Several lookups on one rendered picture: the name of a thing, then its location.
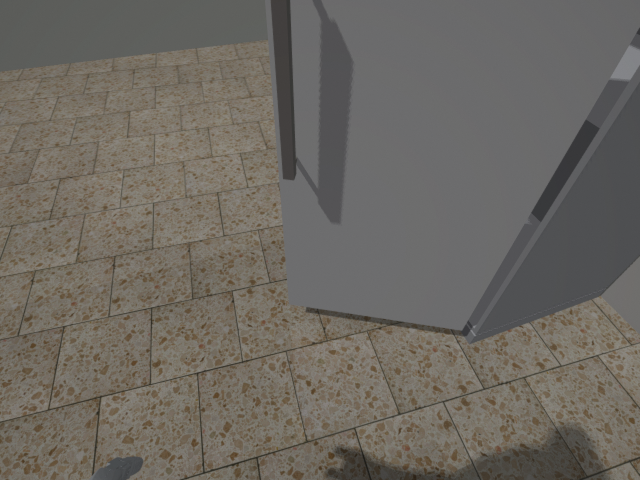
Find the fridge door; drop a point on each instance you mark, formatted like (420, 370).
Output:
(426, 131)

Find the left robot hand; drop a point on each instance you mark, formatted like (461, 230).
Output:
(119, 469)

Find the handle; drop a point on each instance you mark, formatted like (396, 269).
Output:
(281, 23)

